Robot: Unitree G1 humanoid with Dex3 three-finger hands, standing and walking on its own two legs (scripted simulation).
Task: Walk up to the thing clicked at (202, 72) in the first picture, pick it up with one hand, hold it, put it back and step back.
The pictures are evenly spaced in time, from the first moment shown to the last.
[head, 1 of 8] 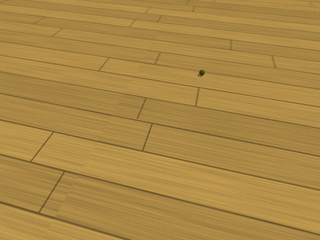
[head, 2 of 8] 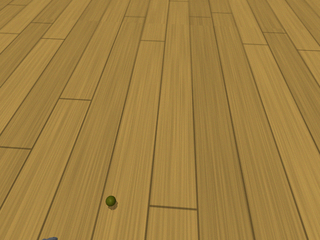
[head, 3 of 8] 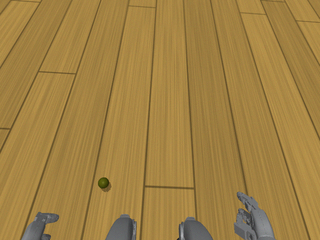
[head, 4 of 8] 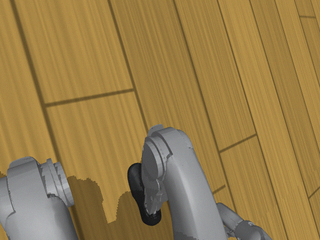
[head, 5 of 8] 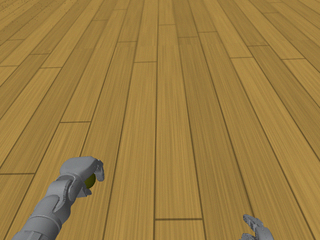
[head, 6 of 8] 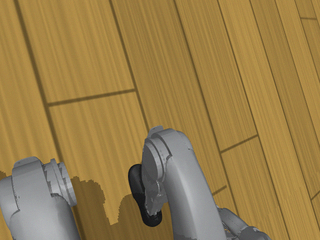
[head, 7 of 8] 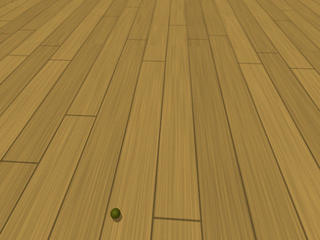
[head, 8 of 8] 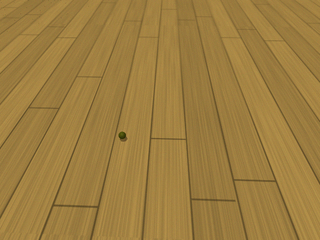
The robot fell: no
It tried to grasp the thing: yes
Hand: left
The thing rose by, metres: 0.70
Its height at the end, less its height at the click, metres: +0.00
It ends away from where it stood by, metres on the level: 0.00
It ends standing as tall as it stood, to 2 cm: yes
